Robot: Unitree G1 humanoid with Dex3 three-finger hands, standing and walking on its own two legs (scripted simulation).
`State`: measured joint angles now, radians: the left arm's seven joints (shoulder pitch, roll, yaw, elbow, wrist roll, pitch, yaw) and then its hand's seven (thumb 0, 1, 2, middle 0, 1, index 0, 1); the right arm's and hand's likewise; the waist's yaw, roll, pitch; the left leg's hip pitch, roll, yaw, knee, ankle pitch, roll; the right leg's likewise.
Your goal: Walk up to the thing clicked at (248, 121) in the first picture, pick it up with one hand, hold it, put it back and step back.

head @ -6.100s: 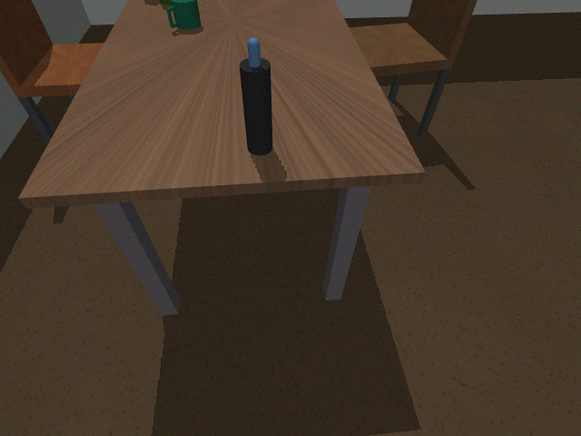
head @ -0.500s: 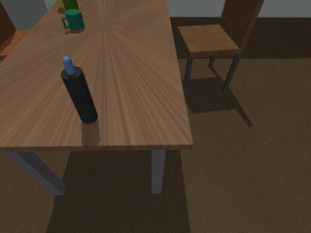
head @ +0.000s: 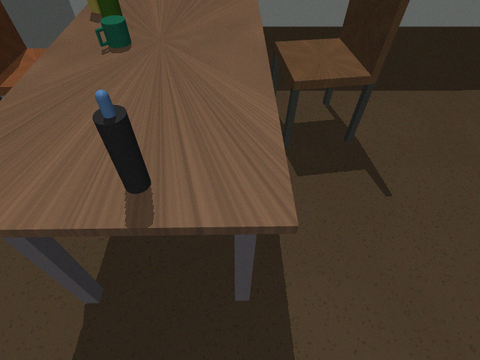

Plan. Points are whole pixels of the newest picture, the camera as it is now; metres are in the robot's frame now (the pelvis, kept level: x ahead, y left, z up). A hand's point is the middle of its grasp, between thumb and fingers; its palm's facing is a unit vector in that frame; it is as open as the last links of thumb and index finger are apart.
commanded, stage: stand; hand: left
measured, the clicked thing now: (122, 145) +0.47 +0.24 +0.09
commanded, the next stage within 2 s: rise first in 0.12 s
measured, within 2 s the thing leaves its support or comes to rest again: neither
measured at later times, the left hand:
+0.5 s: hand (105, 343) +0.16 +0.25 -0.11, palm faces +0.20 -0.93 -0.31, open 11.8 cm
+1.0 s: hand (62, 315) +0.18 +0.27 +0.02, palm faces +0.31 -0.88 -0.36, open 17.4 cm
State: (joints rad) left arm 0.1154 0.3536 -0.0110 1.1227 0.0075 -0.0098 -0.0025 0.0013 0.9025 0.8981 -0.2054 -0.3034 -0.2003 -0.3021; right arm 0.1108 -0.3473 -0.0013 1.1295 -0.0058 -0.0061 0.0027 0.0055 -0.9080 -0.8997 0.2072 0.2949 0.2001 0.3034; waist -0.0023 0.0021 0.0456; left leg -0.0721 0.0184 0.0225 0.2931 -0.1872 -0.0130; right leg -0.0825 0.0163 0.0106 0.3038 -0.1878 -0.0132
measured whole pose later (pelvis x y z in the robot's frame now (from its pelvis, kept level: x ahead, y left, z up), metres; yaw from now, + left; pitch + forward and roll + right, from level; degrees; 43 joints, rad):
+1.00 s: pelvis +0.00 +0.01 -0.01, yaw +1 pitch -3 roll +0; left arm 0.43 0.31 0.20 0.02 -0.06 -0.08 0.05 -0.01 -0.50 0.02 -0.04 -0.04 -0.03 -0.04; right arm 0.27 -0.23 -0.11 0.59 0.04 -0.06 -0.05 -0.01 0.50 -0.02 0.06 0.04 0.05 0.05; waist 0.04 0.04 0.01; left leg -0.11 0.00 0.00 0.40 -0.24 0.01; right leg -0.10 -0.01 -0.01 0.39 -0.24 0.00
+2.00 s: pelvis -0.02 +0.00 -0.01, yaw +3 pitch -5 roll +0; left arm 0.43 0.36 0.35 -0.19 -0.05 -0.28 0.03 -0.02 -0.57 0.07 -0.04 -0.04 -0.02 -0.06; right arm 0.24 -0.23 -0.16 0.67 0.03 -0.11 -0.05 -0.01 0.53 -0.04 0.06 0.05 0.05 0.05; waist 0.06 0.04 0.05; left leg -0.09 -0.01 -0.02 0.38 -0.21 0.00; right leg -0.09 -0.01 -0.03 0.40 -0.23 -0.01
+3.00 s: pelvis -0.01 +0.02 -0.01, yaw +2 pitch +0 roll -1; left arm -0.14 0.52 0.55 0.41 -0.25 -0.08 -0.42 -0.02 -0.51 0.08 -0.04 -0.02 -0.03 -0.03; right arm 0.22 -0.23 -0.06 0.71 0.04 -0.14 -0.10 -0.01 0.52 -0.05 0.06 0.05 0.05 0.05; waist 0.02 0.02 -0.06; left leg -0.22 -0.01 -0.01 0.48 -0.26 0.02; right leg -0.20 -0.01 -0.02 0.45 -0.25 0.01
